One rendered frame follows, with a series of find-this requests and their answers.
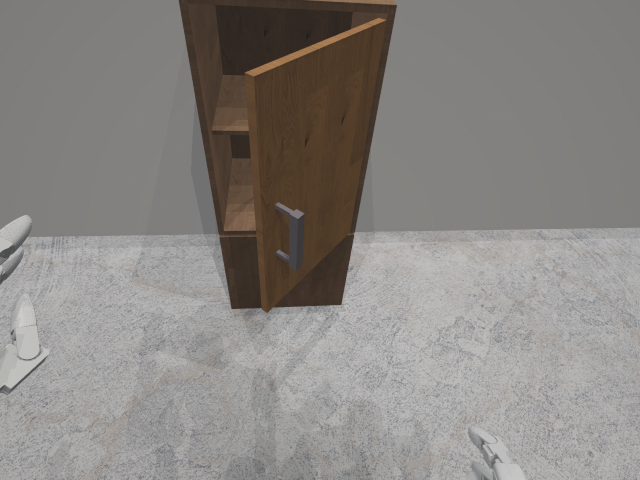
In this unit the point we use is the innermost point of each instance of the cupboard door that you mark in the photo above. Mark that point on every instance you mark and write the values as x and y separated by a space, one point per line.
308 117

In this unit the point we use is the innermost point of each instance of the robot left hand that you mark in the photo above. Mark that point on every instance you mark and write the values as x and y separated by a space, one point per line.
19 359

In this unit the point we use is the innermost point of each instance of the robot right hand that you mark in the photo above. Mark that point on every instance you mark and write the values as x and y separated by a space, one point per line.
496 455

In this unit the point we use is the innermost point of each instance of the handle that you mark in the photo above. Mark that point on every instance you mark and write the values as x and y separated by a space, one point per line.
296 234

